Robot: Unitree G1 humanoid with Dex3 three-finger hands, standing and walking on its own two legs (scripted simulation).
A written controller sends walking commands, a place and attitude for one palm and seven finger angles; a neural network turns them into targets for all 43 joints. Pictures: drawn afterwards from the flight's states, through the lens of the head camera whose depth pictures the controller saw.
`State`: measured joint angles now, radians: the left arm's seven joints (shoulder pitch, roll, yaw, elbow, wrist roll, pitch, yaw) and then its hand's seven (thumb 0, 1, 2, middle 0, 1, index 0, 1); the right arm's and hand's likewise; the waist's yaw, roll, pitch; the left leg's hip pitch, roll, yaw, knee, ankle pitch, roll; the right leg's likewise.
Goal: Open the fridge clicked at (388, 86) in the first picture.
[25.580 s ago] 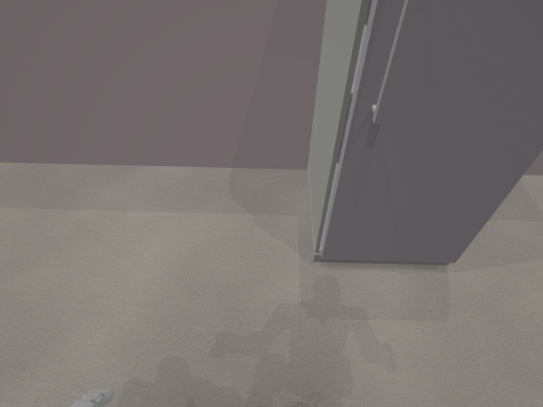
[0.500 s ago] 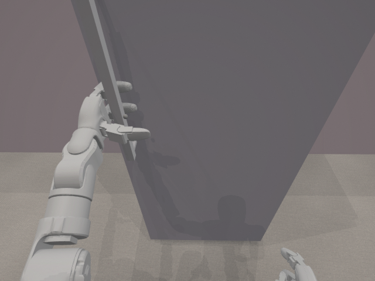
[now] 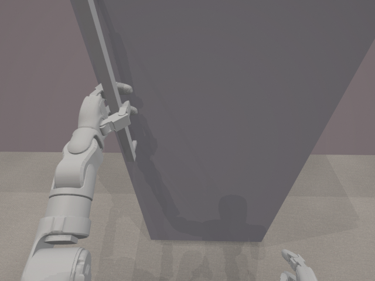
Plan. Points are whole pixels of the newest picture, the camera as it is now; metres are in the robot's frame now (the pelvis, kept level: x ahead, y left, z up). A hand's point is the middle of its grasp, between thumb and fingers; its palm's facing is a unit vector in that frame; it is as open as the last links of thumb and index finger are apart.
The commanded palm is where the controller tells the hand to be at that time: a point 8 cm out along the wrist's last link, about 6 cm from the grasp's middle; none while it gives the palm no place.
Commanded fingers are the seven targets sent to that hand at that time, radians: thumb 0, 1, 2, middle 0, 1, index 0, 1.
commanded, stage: grip the handle and tug to test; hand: left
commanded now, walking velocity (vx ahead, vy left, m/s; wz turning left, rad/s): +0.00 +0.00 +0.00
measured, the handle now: (116, 92) +0.43 +0.19 +0.21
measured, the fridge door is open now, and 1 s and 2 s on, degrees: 0 0 24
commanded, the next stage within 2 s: pull the door a little, standing still in 0.70 s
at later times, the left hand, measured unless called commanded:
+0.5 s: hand (125, 117) +0.38 +0.16 +0.18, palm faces +0.07 -1.00 -0.01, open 5.4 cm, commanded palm +0.33 +0.20 +0.18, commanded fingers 0.00 0.90 0.90 -0.45 -1.40 -0.45 -1.40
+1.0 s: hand (123, 119) +0.37 +0.16 +0.18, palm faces +0.05 -1.00 -0.02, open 5.7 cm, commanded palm +0.32 +0.21 +0.18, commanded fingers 0.00 0.90 0.90 -0.45 -1.40 -0.45 -1.40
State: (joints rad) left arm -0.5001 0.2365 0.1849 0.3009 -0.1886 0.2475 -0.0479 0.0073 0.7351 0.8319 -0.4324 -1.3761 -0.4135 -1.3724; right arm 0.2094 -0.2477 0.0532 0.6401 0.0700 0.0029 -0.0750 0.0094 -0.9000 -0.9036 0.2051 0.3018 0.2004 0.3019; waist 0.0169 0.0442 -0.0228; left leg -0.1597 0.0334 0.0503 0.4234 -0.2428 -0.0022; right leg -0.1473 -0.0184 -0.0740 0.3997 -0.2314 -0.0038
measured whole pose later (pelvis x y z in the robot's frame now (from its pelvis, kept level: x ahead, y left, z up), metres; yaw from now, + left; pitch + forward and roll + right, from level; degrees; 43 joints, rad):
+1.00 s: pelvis +0.04 +0.01 +0.00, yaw -1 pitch +1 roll -1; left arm -0.23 0.21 0.18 -0.13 -0.20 0.41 -0.05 0.01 0.76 0.79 -0.38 -1.40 -0.33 -1.40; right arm 0.16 -0.24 0.06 0.58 0.05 0.04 -0.05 0.01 -0.90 -0.90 0.20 0.30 0.20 0.30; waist 0.03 0.05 -0.06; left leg -0.12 0.03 0.07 0.42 -0.30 0.00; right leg -0.12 -0.02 -0.06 0.40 -0.28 0.01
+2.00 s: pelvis -0.06 -0.04 -0.01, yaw +4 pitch +1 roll +2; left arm 0.28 0.19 0.01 -0.58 0.00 -0.06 0.09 -0.06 0.62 0.71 -0.45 -1.40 -0.25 -1.35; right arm 0.20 -0.19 0.02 0.54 -0.03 0.02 -0.07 0.01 -0.90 -0.90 0.21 0.30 0.20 0.30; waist -0.05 0.00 0.06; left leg -0.41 0.00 0.03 0.94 -0.43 0.01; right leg -0.34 -0.02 -0.13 0.48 -0.16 -0.08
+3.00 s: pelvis -0.09 -0.42 -0.02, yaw +47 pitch -1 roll -2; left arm -0.03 0.24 -0.02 -0.47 0.00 -0.08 0.05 -0.07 0.63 0.81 -0.46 -1.40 -0.18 -1.24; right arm 0.16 -0.11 0.01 0.64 0.02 -0.09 -0.01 0.01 -0.90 -0.90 0.21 0.30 0.20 0.30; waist 0.03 0.02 0.16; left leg -0.36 0.16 -0.20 0.59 -0.28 -0.08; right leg -0.27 -0.07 0.03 0.56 -0.28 0.06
